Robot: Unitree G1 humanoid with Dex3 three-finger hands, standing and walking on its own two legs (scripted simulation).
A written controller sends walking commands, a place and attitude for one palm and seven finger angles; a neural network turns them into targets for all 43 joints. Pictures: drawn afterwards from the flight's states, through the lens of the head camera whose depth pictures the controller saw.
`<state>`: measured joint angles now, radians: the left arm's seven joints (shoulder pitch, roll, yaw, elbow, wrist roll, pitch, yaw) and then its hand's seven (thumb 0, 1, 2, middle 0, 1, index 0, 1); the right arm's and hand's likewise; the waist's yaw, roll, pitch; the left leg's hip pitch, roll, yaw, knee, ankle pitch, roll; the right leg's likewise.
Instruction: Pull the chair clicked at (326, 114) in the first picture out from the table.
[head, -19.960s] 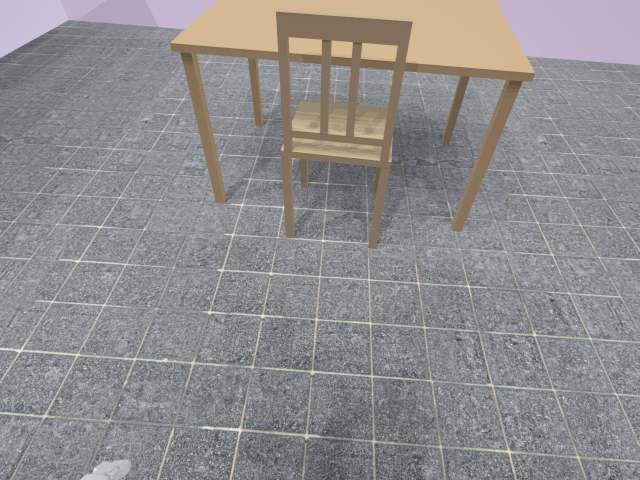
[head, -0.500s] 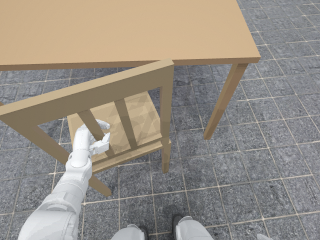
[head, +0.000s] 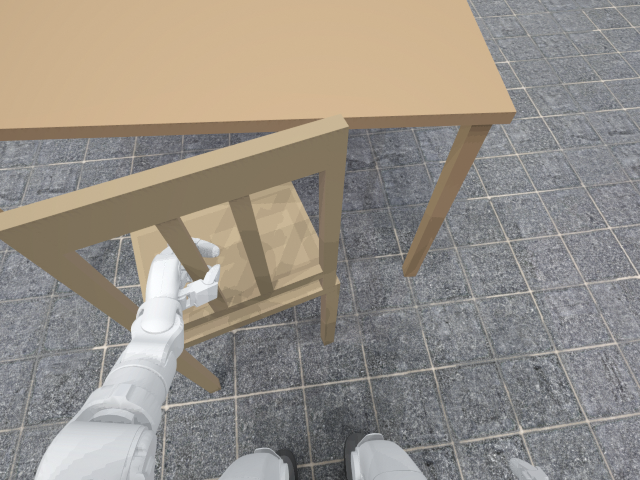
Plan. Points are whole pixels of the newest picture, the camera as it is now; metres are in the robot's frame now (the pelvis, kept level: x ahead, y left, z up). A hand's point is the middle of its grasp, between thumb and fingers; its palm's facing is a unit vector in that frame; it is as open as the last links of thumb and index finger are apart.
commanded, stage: step backward, pulling the chair out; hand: left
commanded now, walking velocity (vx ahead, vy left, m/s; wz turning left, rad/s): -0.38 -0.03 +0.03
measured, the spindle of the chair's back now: (198, 270) +0.40 +0.19 -0.07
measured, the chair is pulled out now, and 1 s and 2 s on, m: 0.12 0.18 0.29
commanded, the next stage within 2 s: none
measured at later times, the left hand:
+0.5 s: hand (211, 295) +0.35 +0.16 -0.06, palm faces +0.06 -0.97 -0.23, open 5.4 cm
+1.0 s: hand (211, 321) +0.32 +0.15 -0.06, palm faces +0.08 -0.97 -0.23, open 5.5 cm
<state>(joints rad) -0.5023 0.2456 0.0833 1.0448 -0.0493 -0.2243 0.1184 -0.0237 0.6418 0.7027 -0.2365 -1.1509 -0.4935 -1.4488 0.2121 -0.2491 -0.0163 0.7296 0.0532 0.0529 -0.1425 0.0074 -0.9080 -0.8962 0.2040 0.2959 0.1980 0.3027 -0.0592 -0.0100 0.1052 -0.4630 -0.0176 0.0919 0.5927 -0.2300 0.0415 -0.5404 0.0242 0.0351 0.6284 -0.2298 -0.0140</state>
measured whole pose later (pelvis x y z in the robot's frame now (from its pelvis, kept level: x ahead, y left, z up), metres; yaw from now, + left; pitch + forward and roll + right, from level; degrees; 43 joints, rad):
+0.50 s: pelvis -0.04 +0.01 +0.00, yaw +2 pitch +9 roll +1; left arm -0.57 0.23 0.07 0.95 -0.04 -0.13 0.12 -0.02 0.65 0.69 -0.21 -1.14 -0.50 -1.45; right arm 0.15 -0.31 -0.04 0.70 0.06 0.11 -0.13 0.01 -0.91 -0.90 0.20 0.30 0.20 0.30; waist -0.08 0.00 0.13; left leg -0.35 0.00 -0.01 0.57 -0.38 -0.02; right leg -0.59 -0.02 -0.01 0.46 -0.03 -0.01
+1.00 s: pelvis -0.07 +0.00 +0.00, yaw +4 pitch +7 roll +2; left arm -0.60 0.20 0.07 1.04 -0.05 -0.15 0.11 -0.01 0.63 0.73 -0.20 -1.14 -0.50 -1.45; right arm 0.16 -0.29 -0.02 0.75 0.06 0.08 -0.13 0.01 -0.91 -0.90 0.21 0.30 0.20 0.30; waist -0.07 0.03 0.13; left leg -0.35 -0.04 0.03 0.62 -0.37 0.01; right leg -0.60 -0.03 -0.04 0.48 0.00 -0.02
